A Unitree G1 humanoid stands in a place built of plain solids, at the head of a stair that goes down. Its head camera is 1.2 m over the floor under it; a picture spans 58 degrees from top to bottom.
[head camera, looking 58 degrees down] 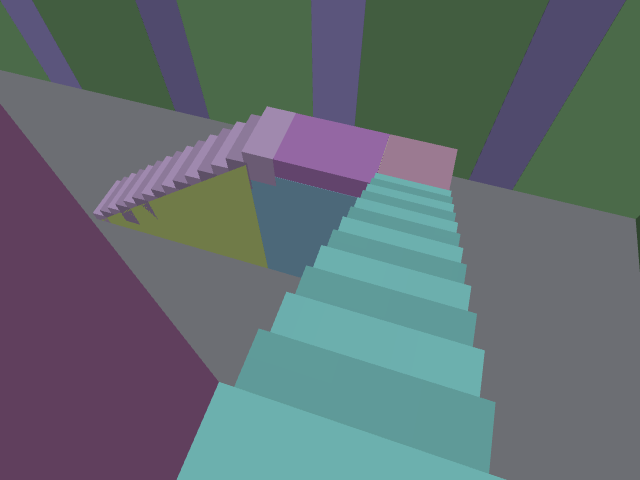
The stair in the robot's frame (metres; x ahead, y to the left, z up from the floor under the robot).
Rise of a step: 0.18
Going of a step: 0.23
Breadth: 0.78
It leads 18 degrees to the right of straight ahead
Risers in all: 13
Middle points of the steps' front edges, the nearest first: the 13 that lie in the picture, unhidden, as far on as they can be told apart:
0.18 -0.10 0.00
0.40 -0.17 -0.18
0.62 -0.24 -0.37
0.84 -0.31 -0.55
1.06 -0.38 -0.73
1.28 -0.45 -0.92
1.50 -0.52 -1.10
1.72 -0.59 -1.28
1.94 -0.66 -1.47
2.16 -0.73 -1.65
2.38 -0.80 -1.83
2.60 -0.87 -2.02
2.82 -0.94 -2.20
